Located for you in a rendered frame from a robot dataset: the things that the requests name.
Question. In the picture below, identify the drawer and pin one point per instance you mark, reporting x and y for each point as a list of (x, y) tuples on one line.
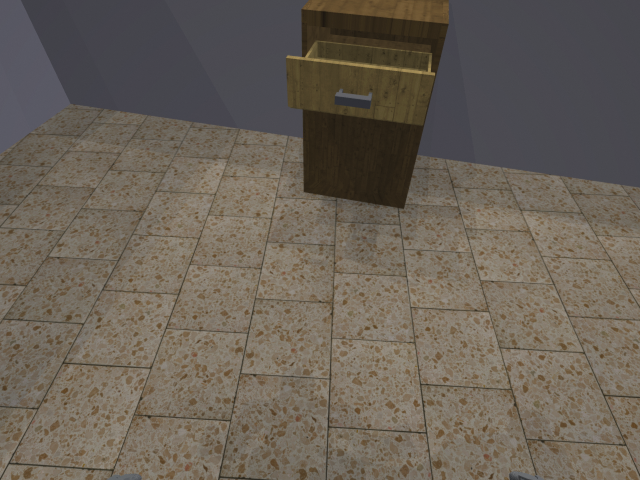
[(400, 81)]

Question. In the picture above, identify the cabinet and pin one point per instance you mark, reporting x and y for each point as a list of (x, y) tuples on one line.
[(356, 158)]

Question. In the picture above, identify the handle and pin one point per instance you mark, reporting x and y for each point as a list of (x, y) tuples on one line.
[(353, 100)]

